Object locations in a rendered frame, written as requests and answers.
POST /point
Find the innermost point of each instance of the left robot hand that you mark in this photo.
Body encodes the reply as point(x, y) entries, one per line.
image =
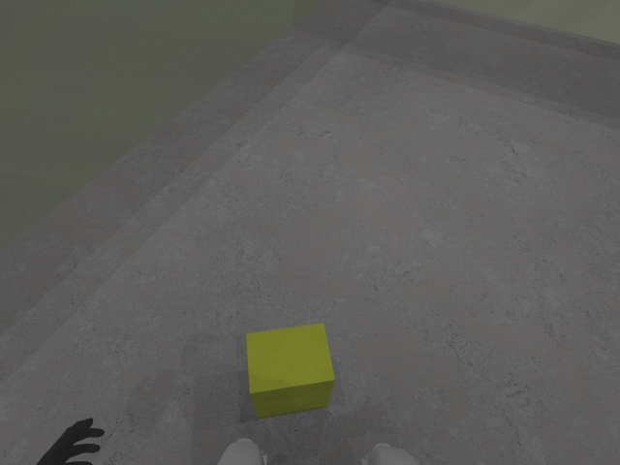
point(63, 448)

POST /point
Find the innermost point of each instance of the carton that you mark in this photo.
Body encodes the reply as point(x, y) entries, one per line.
point(289, 369)

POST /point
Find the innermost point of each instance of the left robot thigh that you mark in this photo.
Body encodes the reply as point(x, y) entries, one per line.
point(243, 453)

